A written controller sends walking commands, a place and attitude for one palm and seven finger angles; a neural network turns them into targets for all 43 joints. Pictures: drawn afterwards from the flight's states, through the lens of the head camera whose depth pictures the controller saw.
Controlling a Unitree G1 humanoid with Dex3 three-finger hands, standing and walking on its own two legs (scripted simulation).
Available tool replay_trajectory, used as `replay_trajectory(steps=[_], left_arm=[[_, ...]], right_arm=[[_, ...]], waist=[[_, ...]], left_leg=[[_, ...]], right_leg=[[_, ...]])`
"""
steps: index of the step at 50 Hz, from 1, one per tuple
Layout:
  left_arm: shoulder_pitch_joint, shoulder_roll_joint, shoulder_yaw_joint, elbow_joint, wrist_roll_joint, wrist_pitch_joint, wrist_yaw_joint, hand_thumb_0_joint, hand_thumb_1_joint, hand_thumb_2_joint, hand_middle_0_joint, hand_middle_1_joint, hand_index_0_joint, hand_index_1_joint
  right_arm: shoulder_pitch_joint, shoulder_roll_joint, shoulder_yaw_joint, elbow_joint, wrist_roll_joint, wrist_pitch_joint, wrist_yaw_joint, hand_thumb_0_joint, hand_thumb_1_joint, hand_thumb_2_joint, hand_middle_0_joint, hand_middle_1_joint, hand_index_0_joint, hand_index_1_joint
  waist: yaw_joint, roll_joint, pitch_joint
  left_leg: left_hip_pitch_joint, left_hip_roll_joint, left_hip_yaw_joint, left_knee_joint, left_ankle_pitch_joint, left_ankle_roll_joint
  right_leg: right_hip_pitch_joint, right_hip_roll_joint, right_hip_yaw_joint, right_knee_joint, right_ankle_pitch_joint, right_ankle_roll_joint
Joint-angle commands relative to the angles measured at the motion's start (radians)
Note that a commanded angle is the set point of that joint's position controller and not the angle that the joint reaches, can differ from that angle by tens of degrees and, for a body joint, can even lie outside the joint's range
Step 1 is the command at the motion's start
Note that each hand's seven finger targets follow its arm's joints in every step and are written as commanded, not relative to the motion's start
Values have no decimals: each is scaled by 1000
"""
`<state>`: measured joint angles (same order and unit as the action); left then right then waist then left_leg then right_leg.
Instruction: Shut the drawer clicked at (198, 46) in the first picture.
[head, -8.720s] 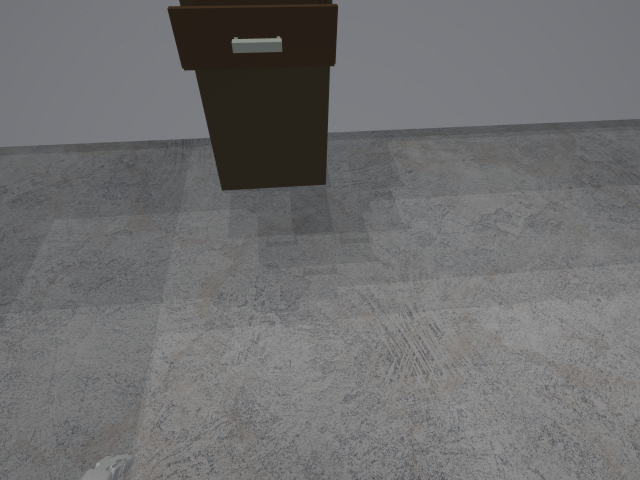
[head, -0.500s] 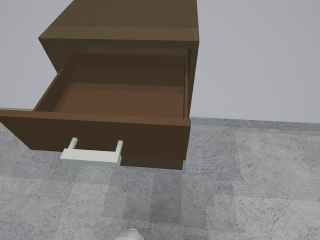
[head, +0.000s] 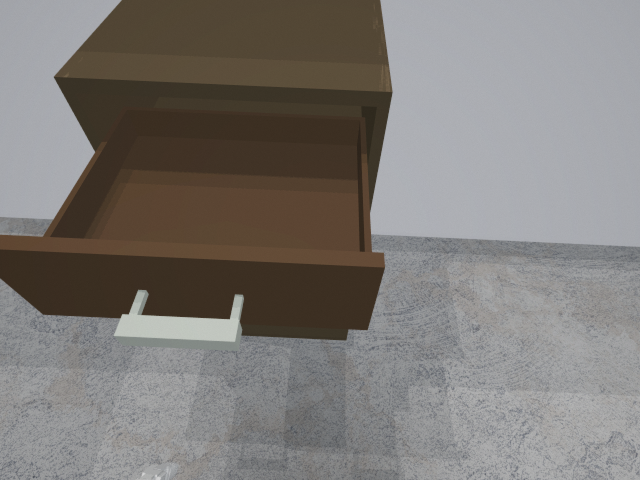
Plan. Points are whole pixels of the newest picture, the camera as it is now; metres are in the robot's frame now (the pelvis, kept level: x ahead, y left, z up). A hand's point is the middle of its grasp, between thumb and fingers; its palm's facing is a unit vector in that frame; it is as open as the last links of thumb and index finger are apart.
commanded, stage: come to a stop and stand still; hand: left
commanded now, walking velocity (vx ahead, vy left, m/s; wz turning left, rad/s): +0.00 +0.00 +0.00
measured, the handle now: (185, 315) +0.29 +0.18 +0.04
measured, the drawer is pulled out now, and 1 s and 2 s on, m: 0.30 0.30 0.30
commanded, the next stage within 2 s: look again from close up in 0.56 s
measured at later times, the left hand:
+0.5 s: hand out of the picture +0.02 +0.20 -0.17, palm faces +0.00 -0.98 -0.20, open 7.4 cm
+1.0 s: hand out of the picture +0.03 +0.19 -0.17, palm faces -0.01 -0.98 -0.19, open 7.4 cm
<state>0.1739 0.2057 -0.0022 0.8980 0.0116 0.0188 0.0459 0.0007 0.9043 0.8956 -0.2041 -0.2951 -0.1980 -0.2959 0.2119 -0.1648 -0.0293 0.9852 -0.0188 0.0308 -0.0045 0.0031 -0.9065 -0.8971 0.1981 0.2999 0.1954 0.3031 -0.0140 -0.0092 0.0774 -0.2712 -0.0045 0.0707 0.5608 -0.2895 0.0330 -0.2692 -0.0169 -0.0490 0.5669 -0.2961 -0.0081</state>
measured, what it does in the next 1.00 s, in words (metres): stands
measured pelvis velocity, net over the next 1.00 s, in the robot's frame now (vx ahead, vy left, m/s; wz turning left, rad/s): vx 0.02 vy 0.02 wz -0.02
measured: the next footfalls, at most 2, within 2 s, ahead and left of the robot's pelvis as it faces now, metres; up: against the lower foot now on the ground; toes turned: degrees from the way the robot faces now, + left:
none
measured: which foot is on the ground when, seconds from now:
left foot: down 0.00-1.00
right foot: down 0.00-1.00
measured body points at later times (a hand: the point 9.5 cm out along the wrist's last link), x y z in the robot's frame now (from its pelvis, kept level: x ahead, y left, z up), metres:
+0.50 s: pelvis +0.01 +0.02 +0.01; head +0.03 +0.03 +0.46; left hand +0.02 +0.25 -0.15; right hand +0.05 -0.21 -0.15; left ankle +0.01 +0.10 -0.73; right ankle +0.00 -0.11 -0.73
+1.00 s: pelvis +0.02 +0.02 +0.01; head +0.04 +0.03 +0.46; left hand +0.04 +0.25 -0.15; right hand +0.01 -0.20 -0.15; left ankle +0.01 +0.10 -0.73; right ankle +0.00 -0.11 -0.73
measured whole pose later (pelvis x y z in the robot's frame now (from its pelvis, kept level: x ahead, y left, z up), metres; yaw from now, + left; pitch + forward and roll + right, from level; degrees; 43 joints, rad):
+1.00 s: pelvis +0.02 +0.02 +0.01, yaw -1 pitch -1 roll +0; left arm 0.25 0.16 0.00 1.10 0.01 0.00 0.04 0.00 0.91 0.90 -0.20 -0.29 -0.20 -0.30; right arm 0.25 -0.14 -0.02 1.16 -0.01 -0.01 -0.02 0.00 -0.91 -0.90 0.20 0.30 0.20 0.30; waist 0.00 -0.01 0.06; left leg -0.16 -0.04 0.10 0.42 -0.26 0.06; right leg -0.18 -0.04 -0.01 0.45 -0.26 0.03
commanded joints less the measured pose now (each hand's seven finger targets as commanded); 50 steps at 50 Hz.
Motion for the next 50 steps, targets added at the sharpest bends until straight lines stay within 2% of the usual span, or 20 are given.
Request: replay_trajectory(steps=[1, 10, 13, 16, 24, 28, 29, 32, 35, 43, 44, 50], left_arm=[[49, 108, 27, -46, 3, -18, 7, 0, 900, 900, -200, -300, -200, -300], [85, 97, 22, 10, 5, -24, 2, 0, 900, 900, -200, -300, -200, -300], [102, 94, 20, 31, 4, -29, 2, 0, 900, 900, -200, -300, -200, -300], [114, 87, 18, 52, 4, -30, 1, 0, 900, 900, -200, -300, -200, -300], [142, 74, 14, 104, 3, -32, 1, 0, 900, 900, -200, -300, -200, -300], [152, 65, 12, 124, 3, -35, 3, 0, 900, 900, -200, -300, -200, -300], [150, 67, 13, 129, 1, -35, 2, 0, 900, 900, -200, -300, -200, -300], [154, 56, 12, 138, 2, -34, 4, 0, 900, 900, -200, -300, -200, -300], [154, 54, 12, 149, 1, -35, 3, 0, 900, 900, -200, -300, -200, -300], [154, 42, 13, 168, 0, -35, 5, 0, 900, 900, -200, -300, -200, -300], [150, 46, 13, 169, -2, -33, 4, 0, 900, 900, -200, -300, -200, -300], [152, 37, 12, 181, -1, -32, 5, 0, 900, 900, -200, -300, -200, -300]], right_arm=[[-3, -137, -24, -53, -2, -27, -5, 0, -900, -900, 200, 300, 200, 300], [-16, -137, -17, -17, 2, -34, -5, 0, -900, -900, 200, 300, 200, 300], [-15, -130, -14, -2, 5, -38, -5, 0, -900, -900, 200, 300, 200, 300], [-13, -130, -12, 14, 6, -42, -7, 0, -900, -900, 200, 300, 200, 300], [6, -115, -6, 62, 9, -47, -12, 0, -900, -900, 200, 300, 200, 300], [20, -106, -4, 84, 11, -49, -14, 0, -900, -900, 200, 300, 200, 300], [24, -106, -4, 86, 11, -50, -15, 0, -900, -900, 200, 300, 200, 300], [30, -98, -3, 100, 10, -50, -16, 0, -900, -900, 200, 300, 200, 300], [40, -98, -3, 110, 10, -53, -18, 0, -900, -900, 200, 300, 200, 300], [73, -83, -2, 138, 11, -55, -21, 0, -900, -900, 200, 300, 200, 300], [75, -84, -2, 140, 11, -56, -22, 0, -900, -900, 200, 300, 200, 300], [84, -79, -2, 153, 12, -56, -24, 0, -900, -900, 200, 300, 200, 300]], waist=[[17, 39, -99], [14, 20, -69], [11, 6, -68], [11, 18, -77], [14, 24, -50], [12, 5, -53], [13, 22, -51], [13, 7, -33], [15, 24, -40], [13, 4, -42], [15, 25, -39], [16, 12, -28]], left_leg=[[46, 125, -144, -140, 156, 25], [72, 127, -141, -195, 91, 26], [88, 117, -132, -185, 116, 23], [111, 123, -136, -197, 142, 25], [116, 121, -137, -223, 156, 26], [133, 117, -127, -209, 185, 22], [136, 119, -127, -215, 197, 23], [126, 117, -128, -218, 178, 22], [137, 120, -128, -221, 198, 22], [146, 121, -124, -217, 236, 20], [142, 123, -126, -225, 249, 21], [149, 126, -125, -224, 258, 21]], right_leg=[[11, -74, 89, -88, 99, -17], [-1, -75, 99, -128, 93, -8], [1, -86, 113, -143, 127, -10], [5, -83, 106, -142, 137, -7], [20, -88, 103, -163, 148, -7], [26, -97, 108, -168, 168, -7], [29, -92, 107, -168, 170, -8], [24, -96, 108, -173, 164, -9], [32, -95, 103, -172, 168, -8], [44, -97, 105, -172, 190, -9], [48, -91, 100, -170, 185, -8], [44, -93, 96, -172, 183, -6]])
